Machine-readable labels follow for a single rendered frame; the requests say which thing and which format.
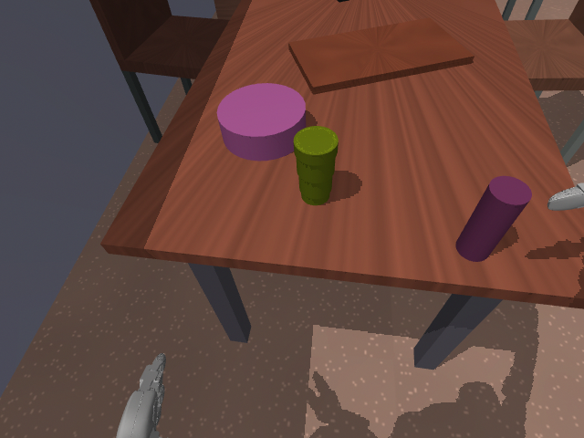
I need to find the right robot hand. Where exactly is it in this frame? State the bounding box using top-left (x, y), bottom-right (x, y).
top-left (547, 183), bottom-right (584, 211)

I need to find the table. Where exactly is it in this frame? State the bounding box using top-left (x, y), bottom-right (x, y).
top-left (100, 0), bottom-right (584, 370)

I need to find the left robot hand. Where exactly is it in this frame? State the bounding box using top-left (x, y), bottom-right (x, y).
top-left (116, 353), bottom-right (168, 438)

